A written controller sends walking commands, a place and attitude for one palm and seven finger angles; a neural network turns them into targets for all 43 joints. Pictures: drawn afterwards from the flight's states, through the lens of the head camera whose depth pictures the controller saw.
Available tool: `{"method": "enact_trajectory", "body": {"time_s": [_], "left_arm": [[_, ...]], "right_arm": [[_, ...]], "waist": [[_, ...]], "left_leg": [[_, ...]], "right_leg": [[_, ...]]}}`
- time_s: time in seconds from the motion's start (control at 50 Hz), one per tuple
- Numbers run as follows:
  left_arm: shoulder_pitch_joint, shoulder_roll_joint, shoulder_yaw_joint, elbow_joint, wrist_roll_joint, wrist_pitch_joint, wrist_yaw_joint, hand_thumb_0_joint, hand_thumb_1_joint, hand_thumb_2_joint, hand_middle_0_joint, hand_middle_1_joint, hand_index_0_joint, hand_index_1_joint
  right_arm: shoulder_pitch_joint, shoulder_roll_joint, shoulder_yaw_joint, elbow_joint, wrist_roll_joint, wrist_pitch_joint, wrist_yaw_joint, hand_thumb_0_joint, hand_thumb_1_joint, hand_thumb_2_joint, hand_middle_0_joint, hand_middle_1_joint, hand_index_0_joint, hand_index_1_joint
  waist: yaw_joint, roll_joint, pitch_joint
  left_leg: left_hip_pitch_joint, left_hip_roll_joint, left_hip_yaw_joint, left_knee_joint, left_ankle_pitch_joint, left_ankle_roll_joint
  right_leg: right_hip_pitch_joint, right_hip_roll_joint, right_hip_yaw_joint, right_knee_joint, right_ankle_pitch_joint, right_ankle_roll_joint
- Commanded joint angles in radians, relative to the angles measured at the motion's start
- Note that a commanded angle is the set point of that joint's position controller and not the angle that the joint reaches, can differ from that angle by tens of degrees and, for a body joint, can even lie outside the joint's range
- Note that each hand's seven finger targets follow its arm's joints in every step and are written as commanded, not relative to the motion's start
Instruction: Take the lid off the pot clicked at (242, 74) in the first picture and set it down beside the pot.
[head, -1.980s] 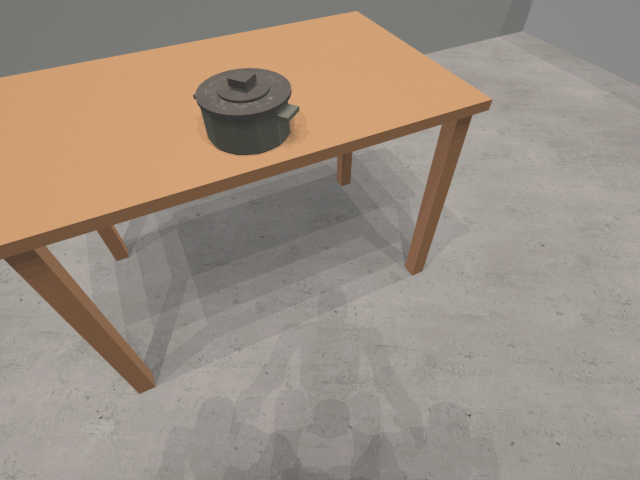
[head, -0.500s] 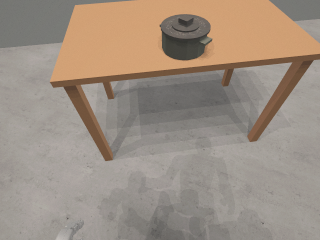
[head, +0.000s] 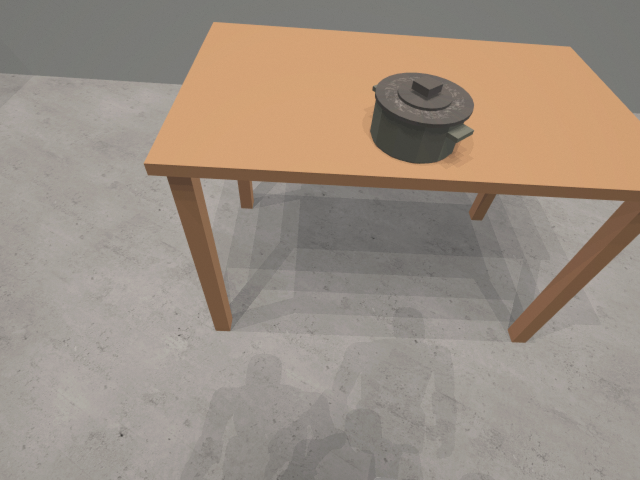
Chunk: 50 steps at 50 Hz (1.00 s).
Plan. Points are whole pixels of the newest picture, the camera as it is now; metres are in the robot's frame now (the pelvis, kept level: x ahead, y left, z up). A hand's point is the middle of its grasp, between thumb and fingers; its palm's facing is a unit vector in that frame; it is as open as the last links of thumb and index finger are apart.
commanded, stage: take the last steps up to it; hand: left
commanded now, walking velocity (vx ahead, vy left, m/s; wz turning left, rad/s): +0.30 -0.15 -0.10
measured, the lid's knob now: (427, 86) +0.81 -0.13 +0.10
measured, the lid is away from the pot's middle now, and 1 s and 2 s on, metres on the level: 0.00 0.00 0.00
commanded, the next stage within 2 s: come to a stop and stand still in 0.74 s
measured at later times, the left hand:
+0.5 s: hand (275, 453) +0.19 +0.08 -0.18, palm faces +0.00 -0.99 -0.15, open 7.3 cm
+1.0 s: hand (351, 319) +0.43 -0.03 -0.18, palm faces -0.05 -0.98 -0.22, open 7.4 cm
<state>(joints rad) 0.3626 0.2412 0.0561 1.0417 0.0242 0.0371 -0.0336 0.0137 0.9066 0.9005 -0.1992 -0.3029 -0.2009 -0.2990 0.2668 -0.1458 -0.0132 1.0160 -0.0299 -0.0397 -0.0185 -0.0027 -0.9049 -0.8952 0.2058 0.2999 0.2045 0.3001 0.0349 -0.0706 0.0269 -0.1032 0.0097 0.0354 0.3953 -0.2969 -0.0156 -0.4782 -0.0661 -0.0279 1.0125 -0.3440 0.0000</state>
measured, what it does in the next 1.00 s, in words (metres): walks ahead: right foot, then left foot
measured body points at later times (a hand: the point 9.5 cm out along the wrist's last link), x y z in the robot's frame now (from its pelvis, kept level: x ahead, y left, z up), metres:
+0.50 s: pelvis +0.16 -0.10 +0.00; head +0.18 -0.08 +0.45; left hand +0.19 +0.13 -0.17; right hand +0.20 -0.34 -0.14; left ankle +0.20 +0.00 -0.72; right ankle +0.14 -0.17 -0.74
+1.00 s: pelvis +0.34 -0.21 -0.02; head +0.39 -0.22 +0.43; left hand +0.43 +0.02 -0.16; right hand +0.28 -0.46 -0.17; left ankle +0.26 -0.05 -0.70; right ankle +0.38 -0.34 -0.74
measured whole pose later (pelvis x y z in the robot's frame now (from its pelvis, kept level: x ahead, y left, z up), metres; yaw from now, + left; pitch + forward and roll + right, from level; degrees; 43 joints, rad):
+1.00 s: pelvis +0.34 -0.21 -0.02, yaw -2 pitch +0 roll +0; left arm 0.15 0.17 0.04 0.99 0.02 -0.03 0.00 0.01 0.91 0.90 -0.20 -0.30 -0.20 -0.30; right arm 0.31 -0.22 -0.06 1.11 -0.01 0.02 -0.04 0.00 -0.91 -0.90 0.20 0.30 0.20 0.30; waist -0.03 0.02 0.11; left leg -0.31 0.07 0.01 0.94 -0.60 -0.04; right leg -0.40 -0.09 -0.10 0.65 -0.26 0.01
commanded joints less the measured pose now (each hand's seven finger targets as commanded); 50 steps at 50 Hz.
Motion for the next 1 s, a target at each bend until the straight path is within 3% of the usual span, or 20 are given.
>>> {"method": "enact_trajectory", "body": {"time_s": [0.0, 0.1, 0.14, 0.18, 0.2, 0.26, 0.32, 0.4, 0.48, 0.52, 0.54, 0.6, 0.72, 0.8, 0.84, 0.86, 0.88, 0.9, 0.94, 0.98], "left_arm": [[-0.103, 0.045, 0.007, -0.106, -0.002, -0.037, -0.015, 0.000, 0.900, 0.900, -0.200, -0.300, -0.200, -0.300], [-0.128, 0.042, 0.018, -0.107, -0.003, -0.045, -0.023, 0.000, 0.900, 0.900, -0.200, -0.300, -0.200, -0.300], [0.054, 0.081, 0.037, -0.045, 0.001, -0.055, -0.016, 0.000, 0.900, 0.900, -0.200, -0.300, -0.200, -0.300], [0.273, 0.249, 0.070, 0.015, -0.001, -0.072, 0.011, 0.000, 0.900, 0.900, -0.200, -0.300, -0.200, -0.300], [0.239, 0.224, 0.061, 0.002, -0.007, -0.066, 0.027, 0.000, 0.900, 0.900, -0.200, -0.300, -0.200, -0.300], [-0.039, 0.103, 0.026, -0.066, 0.000, -0.074, 0.047, 0.000, 0.900, 0.900, -0.200, -0.300, -0.200, -0.300], [-0.069, 0.074, 0.014, -0.060, 0.007, -0.083, 0.053, 0.000, 0.900, 0.900, -0.200, -0.300, -0.200, -0.300], [-0.039, 0.085, 0.012, -0.043, 0.005, -0.078, 0.046, 0.000, 0.900, 0.900, -0.200, -0.300, -0.200, -0.300], [-0.061, 0.058, 0.011, -0.043, -0.009, -0.067, 0.030, 0.000, 0.900, 0.900, -0.200, -0.300, -0.200, -0.300], [-0.065, -0.025, -0.004, -0.096, -0.008, -0.066, 0.012, 0.000, 0.900, 0.900, -0.200, -0.300, -0.200, -0.300], [-0.151, 0.040, 0.011, -0.130, 0.010, -0.065, 0.009, 0.000, 0.900, 0.900, -0.200, -0.300, -0.200, -0.300], [-0.126, 0.026, 0.026, -0.109, 0.013, -0.058, -0.001, 0.000, 0.900, 0.900, -0.200, -0.300, -0.200, -0.300], [-0.155, -0.036, 0.004, -0.106, 0.002, -0.040, -0.009, 0.000, 0.900, 0.900, -0.200, -0.300, -0.200, -0.300], [-0.165, -0.013, 0.006, -0.105, 0.000, -0.051, -0.012, 0.000, 0.900, 0.900, -0.200, -0.300, -0.200, -0.300], [0.001, 0.039, 0.021, -0.047, 0.002, -0.069, -0.001, 0.000, 0.900, 0.900, -0.200, -0.300, -0.200, -0.300], [0.102, 0.145, 0.043, -0.011, 0.008, -0.086, 0.020, 0.000, 0.900, 0.900, -0.200, -0.300, -0.200, -0.300], [0.141, 0.191, 0.039, -0.007, -0.009, -0.084, 0.034, 0.000, 0.900, 0.900, -0.200, -0.300, -0.200, -0.300], [0.081, 0.171, 0.023, -0.019, -0.007, -0.080, 0.045, 0.000, 0.900, 0.900, -0.200, -0.300, -0.200, -0.300], [-0.017, 0.161, 0.030, -0.041, -0.001, -0.070, 0.069, 0.000, 0.900, 0.900, -0.200, -0.300, -0.200, -0.300], [-0.053, 0.149, 0.037, -0.061, 0.004, -0.048, 0.084, 0.000, 0.900, 0.900, -0.200, -0.300, -0.200, -0.300]], "right_arm": [[0.072, -0.213, -0.060, -0.006, 0.007, -0.029, -0.017, 0.000, -0.900, -0.900, 0.200, 0.300, 0.200, 0.300], [0.078, -0.238, -0.079, 0.021, -0.005, -0.023, -0.012, 0.000, -0.900, -0.900, 0.200, 0.300, 0.200, 0.300], [0.056, -0.233, -0.079, 0.029, -0.002, -0.016, -0.009, 0.000, -0.900, -0.900, 0.200, 0.300, 0.200, 0.300], [0.070, -0.109, -0.043, -0.011, 0.019, -0.016, 0.003, 0.000, -0.900, -0.900, 0.200, 0.300, 0.200, 0.300], [0.018, -0.139, -0.046, -0.025, 0.022, -0.007, 0.002, 0.000, -0.900, -0.900, 0.200, 0.300, 0.200, 0.300], [0.001, -0.123, -0.051, -0.011, 0.004, 0.003, 0.014, 0.000, -0.900, -0.900, 0.200, 0.300, 0.200, 0.300], [0.063, -0.070, -0.048, 0.004, 0.001, 0.023, 0.021, 0.000, -0.900, -0.900, 0.200, 0.300, 0.200, 0.300], [0.032, -0.059, -0.048, -0.023, 0.004, 0.013, 0.025, 0.000, -0.900, -0.900, 0.200, 0.300, 0.200, 0.300], [0.157, -0.094, -0.048, 0.020, 0.002, -0.015, 0.007, 0.000, -0.900, -0.900, 0.200, 0.300, 0.200, 0.300], [0.302, -0.266, -0.092, 0.037, -0.016, -0.020, -0.014, 0.000, -0.900, -0.900, 0.200, 0.300, 0.200, 0.300], [0.295, -0.265, -0.088, 0.039, -0.010, -0.017, -0.023, 0.000, -0.900, -0.900, 0.200, 0.300, 0.200, 0.300], [0.141, -0.153, -0.054, -0.006, 0.000, -0.041, -0.033, 0.000, -0.900, -0.900, 0.200, 0.300, 0.200, 0.300], [0.125, -0.185, -0.061, 0.018, 0.000, -0.041, -0.022, 0.000, -0.900, -0.900, 0.200, 0.300, 0.200, 0.300], [0.116, -0.213, -0.082, 0.028, -0.005, -0.016, -0.013, 0.000, -0.900, -0.900, 0.200, 0.300, 0.200, 0.300], [0.097, -0.196, -0.074, 0.031, 0.000, -0.007, -0.007, 0.000, -0.900, -0.900, 0.200, 0.300, 0.200, 0.300], [0.119, -0.114, -0.054, 0.022, 0.010, -0.008, -0.002, 0.000, -0.900, -0.900, 0.200, 0.300, 0.200, 0.300], [0.111, -0.084, -0.040, -0.001, 0.026, 0.009, -0.012, 0.000, -0.900, -0.900, 0.200, 0.300, 0.200, 0.300], [0.089, -0.079, -0.041, 0.002, 0.031, 0.017, -0.020, 0.000, -0.900, -0.900, 0.200, 0.300, 0.200, 0.300], [0.083, -0.103, -0.052, 0.012, 0.038, 0.034, -0.026, 0.000, -0.900, -0.900, 0.200, 0.300, 0.200, 0.300], [0.039, -0.109, -0.059, 0.012, 0.032, 0.055, -0.021, 0.000, -0.900, -0.900, 0.200, 0.300, 0.200, 0.300]], "waist": [[-0.051, 0.184, 0.073], [-0.051, 0.168, 0.088], [0.037, 0.081, 0.017], [0.109, -0.343, -0.133], [0.106, -0.290, -0.125], [-0.026, 0.012, -0.001], [-0.066, -0.025, 0.025], [-0.044, -0.007, 0.026], [-0.113, 0.057, 0.017], [-0.161, 0.378, 0.031], [-0.168, 0.253, 0.074], [-0.071, 0.147, 0.084], [-0.059, 0.193, 0.015], [-0.071, 0.205, 0.009], [0.009, 0.099, -0.076], [0.047, -0.165, -0.165], [0.048, -0.223, -0.233], [0.030, -0.077, -0.197], [0.008, -0.227, -0.153], [0.010, -0.129, -0.136]], "left_leg": [[0.004, 0.269, -0.122, -0.212, 0.172, 0.169], [-0.122, 0.276, -0.093, -0.152, 0.044, 0.139], [-0.224, 0.197, -0.027, 0.080, 0.005, 0.089], [-0.534, 0.003, 0.091, 0.719, -0.376, 0.042], [-0.547, 0.048, -0.014, 0.870, -0.335, 0.075], [-0.476, 0.131, -0.024, 0.865, -0.143, 0.054], [-0.350, 0.118, 0.034, 0.652, -0.089, 0.033], [-0.275, 0.084, 0.084, 0.396, -0.070, 0.028], [0.001, 0.067, 0.098, 0.089, 0.047, 0.028], [0.167, 0.465, -0.513, -0.199, -0.205, 0.205], [0.099, 0.515, -0.577, -0.233, -0.147, 0.261], [0.002, 0.420, -0.330, -0.202, 0.163, 0.226], [-0.001, 0.284, 0.006, -0.142, 0.426, 0.151], [-0.082, 0.264, 0.018, -0.052, 0.285, 0.110], [-0.168, 0.176, 0.072, 0.174, 0.197, 0.048], [-0.383, 0.080, 0.132, 0.420, -0.052, 0.005], [-0.360, 0.035, 0.055, 0.562, -0.388, -0.013], [-0.333, 0.048, -0.006, 0.584, -0.385, -0.010], [-0.396, 0.045, -0.037, 0.668, -0.363, -0.021], [-0.419, 0.017, -0.043, 0.719, -0.311, -0.031]], "right_leg": [[-0.133, -0.055, 0.007, -0.111, 0.078, 0.012], [0.109, -0.019, -0.067, -0.375, 0.112, -0.003], [0.384, 0.025, -0.080, -0.481, 0.118, -0.023], [0.650, -0.311, 0.498, -0.778, -0.195, -0.178], [0.542, -0.308, 0.554, -0.844, -0.334, -0.205], [0.256, -0.246, 0.304, -0.816, -0.195, -0.215], [0.156, -0.185, 0.140, -0.835, -0.045, -0.202], [0.193, -0.166, 0.150, -0.827, -0.017, -0.225], [0.127, -0.061, 0.067, -0.603, 0.035, -0.155], [-0.210, 0.093, -0.076, -0.094, -0.158, -0.051], [-0.263, 0.039, 0.035, 0.083, -0.172, -0.048], [-0.258, -0.039, 0.095, 0.183, -0.006, -0.015], [-0.104, -0.043, -0.028, -0.151, 0.082, 0.015], [0.109, 0.008, -0.124, -0.403, 0.128, 0.003], [0.390, 0.023, -0.116, -0.527, 0.253, -0.005], [0.625, -0.186, 0.123, -0.529, 0.562, -0.059], [0.584, -0.353, 0.280, -0.602, 0.859, -0.146], [0.497, -0.352, 0.238, -0.593, 0.948, -0.186], [0.479, -0.346, 0.244, -0.520, 1.187, -0.232], [0.461, -0.330, 0.189, -0.525, 1.121, -0.226]]}}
